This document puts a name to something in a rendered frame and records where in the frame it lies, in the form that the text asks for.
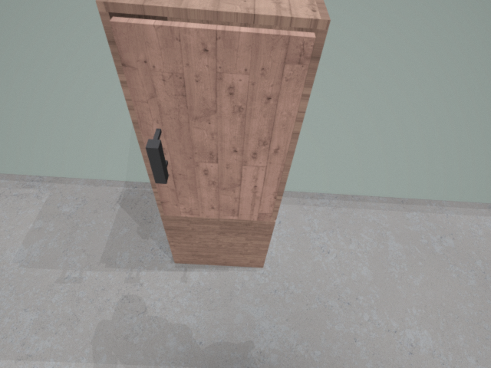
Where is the cupboard door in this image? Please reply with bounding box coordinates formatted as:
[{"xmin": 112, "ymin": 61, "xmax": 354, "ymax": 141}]
[{"xmin": 110, "ymin": 17, "xmax": 316, "ymax": 222}]

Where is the handle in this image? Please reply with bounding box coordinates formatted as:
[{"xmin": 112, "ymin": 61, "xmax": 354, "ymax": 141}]
[{"xmin": 146, "ymin": 129, "xmax": 169, "ymax": 184}]

